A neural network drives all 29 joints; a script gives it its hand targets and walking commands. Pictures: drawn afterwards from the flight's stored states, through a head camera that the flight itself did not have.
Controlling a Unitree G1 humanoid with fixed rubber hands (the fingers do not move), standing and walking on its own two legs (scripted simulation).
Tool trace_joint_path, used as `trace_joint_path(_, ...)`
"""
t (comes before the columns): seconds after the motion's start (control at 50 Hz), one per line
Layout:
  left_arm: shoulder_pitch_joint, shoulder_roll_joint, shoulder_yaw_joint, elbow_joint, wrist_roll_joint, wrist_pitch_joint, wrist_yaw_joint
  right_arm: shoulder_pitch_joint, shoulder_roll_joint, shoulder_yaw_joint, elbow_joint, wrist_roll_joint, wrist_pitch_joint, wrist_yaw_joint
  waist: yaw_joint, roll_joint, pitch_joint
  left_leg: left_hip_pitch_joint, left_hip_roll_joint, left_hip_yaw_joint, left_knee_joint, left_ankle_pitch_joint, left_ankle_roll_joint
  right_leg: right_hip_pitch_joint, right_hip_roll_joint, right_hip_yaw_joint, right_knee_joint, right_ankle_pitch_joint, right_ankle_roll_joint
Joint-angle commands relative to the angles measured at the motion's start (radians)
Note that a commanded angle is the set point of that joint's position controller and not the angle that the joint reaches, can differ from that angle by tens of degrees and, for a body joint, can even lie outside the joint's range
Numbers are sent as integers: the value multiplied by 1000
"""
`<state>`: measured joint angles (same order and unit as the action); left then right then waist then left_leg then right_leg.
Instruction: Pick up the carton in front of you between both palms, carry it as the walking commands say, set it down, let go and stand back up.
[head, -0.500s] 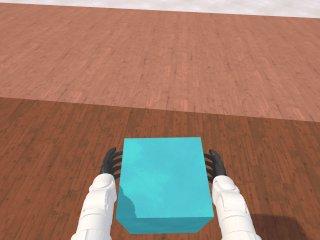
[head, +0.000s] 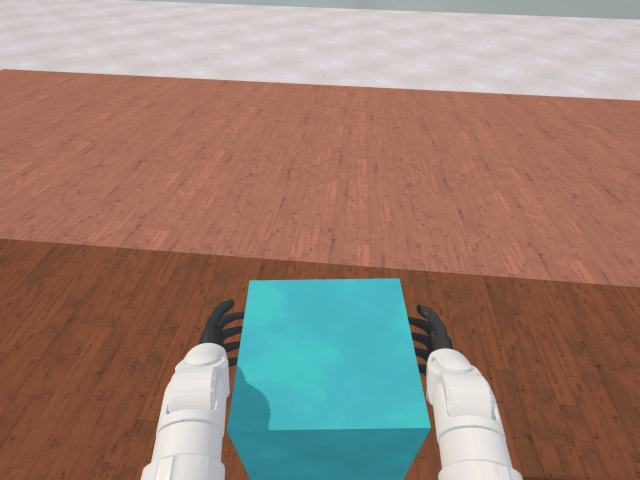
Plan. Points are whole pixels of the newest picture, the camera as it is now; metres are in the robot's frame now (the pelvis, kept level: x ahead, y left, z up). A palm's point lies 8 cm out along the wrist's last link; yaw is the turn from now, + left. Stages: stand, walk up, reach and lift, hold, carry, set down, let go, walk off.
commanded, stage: reach and lift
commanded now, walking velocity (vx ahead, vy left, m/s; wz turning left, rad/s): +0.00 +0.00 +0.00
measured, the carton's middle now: (325, 388) +0.29 +0.00 -0.05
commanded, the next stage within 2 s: hold in 0.72 s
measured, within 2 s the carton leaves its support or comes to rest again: neither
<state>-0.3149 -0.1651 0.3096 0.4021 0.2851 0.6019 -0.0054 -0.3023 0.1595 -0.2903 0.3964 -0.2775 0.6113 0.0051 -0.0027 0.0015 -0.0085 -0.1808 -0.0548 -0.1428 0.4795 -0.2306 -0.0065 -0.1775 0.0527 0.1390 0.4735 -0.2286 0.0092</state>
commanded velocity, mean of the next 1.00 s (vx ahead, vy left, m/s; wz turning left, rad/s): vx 0.00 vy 0.00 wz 0.00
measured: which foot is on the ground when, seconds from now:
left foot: down 0.00-1.00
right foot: down 0.00-1.00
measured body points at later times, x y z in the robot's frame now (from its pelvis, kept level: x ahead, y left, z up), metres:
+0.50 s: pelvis +0.01 +0.00 +0.01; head -0.02 +0.00 +0.45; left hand +0.32 +0.15 +0.03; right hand +0.31 -0.15 +0.03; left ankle +0.02 +0.12 -0.74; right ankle +0.02 -0.13 -0.74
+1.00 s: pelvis +0.01 +0.00 +0.01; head -0.04 +0.00 +0.45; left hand +0.31 +0.15 +0.05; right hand +0.31 -0.15 +0.05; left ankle +0.02 +0.12 -0.74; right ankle +0.02 -0.13 -0.74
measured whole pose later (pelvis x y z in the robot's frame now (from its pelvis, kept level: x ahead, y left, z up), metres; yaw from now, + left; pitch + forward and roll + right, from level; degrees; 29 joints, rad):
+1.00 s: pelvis +0.01 +0.00 +0.01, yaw +0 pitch -7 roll +0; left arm -0.27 -0.15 0.23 0.24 0.27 0.76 -0.01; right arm -0.26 0.15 -0.22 0.24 -0.26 0.77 0.01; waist 0.00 0.00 0.00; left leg -0.04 -0.04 -0.13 0.36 -0.19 0.00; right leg -0.03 0.04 0.13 0.36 -0.19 0.00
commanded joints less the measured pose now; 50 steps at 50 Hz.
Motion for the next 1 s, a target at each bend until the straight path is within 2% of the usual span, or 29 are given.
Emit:
trace_joint_path(0.0, -538, -984, -565, 27, -219, -16, -239, -583, 963, 559, -6, 222, -28, 240, 1, 2, -232, 45, -23, 71, -89, 38, 1, 56, 28, -72, -82, 32, -8)
trace_joint_path(0.14, -516, -964, -563, 13, -214, -3, -236, -555, 948, 554, -15, 215, -16, 235, 2, 0, -235, 72, -27, 76, -103, 83, -4, 82, 30, -71, -98, 78, -4)
trace_joint_path(0.44, -401, -940, -597, -86, -238, 32, -231, -446, 929, 592, -118, 246, 19, 227, 3, -1, -247, 137, -35, 68, -128, 245, -13, 150, 36, -62, -126, 239, 6)
trace_joint_path(0.68, -381, -928, -614, -137, -253, 62, -229, -424, 913, 604, -168, 258, 48, 226, 2, 1, -226, 155, -36, 64, -142, 261, -16, 163, 38, -60, -141, 249, 7)
trace_joint_path(0.78, -380, -932, -681, -230, -293, 92, -224, -428, 917, 673, -262, 299, 77, 221, 3, -1, -277, 195, -34, 59, -147, 324, -19, 202, 40, -58, -145, 307, 13)
trace_joint_path(0.82, -363, -910, -667, -231, -286, 115, -218, -409, 895, 660, -263, 292, 101, 216, 3, 0, -242, 191, -34, 59, -159, 302, -18, 199, 39, -57, -158, 285, 12)
trace_joint_path(0.9, -368, -874, -606, -179, -251, 139, -219, -407, 865, 597, -208, 255, 126, 217, 3, 3, -129, 150, -30, 68, -182, 162, -11, 161, 33, -63, -178, 153, 2)
trace_joint_path(0.98, -426, -895, -608, -175, -255, 135, -228, -466, 885, 600, -201, 259, 123, 226, 3, 0, -147, 144, -28, 72, -173, 136, -9, 158, 30, -68, -168, 130, 2)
